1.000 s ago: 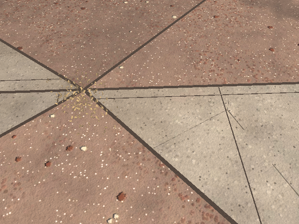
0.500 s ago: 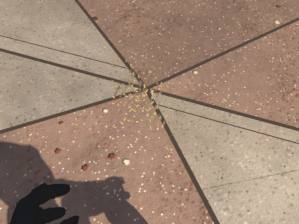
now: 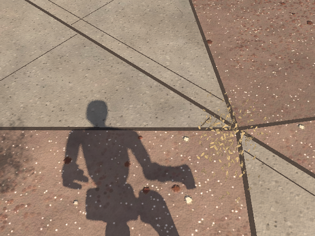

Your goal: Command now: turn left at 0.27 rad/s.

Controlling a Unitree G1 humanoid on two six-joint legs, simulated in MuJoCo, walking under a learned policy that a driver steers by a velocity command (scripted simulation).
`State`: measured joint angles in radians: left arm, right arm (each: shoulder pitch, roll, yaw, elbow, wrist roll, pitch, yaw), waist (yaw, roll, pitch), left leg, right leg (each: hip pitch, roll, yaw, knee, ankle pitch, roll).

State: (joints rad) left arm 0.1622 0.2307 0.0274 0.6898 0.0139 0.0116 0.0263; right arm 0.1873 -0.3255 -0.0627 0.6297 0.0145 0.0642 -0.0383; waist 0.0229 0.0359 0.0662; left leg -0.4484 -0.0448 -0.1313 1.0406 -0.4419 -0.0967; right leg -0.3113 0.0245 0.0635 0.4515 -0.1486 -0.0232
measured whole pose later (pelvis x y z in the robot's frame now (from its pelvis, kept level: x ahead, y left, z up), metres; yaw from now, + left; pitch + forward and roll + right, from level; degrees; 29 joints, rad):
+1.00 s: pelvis +0.24 -0.06 +0.00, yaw +2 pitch +2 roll +0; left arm 0.47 0.23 0.01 0.90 0.01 -0.10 -0.03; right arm 0.21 -0.27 -0.03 0.69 0.02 -0.08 0.02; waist 0.06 0.04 -0.04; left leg -0.73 0.11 -0.03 1.15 -0.10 0.05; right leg -0.08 0.05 -0.05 0.36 -0.32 -0.07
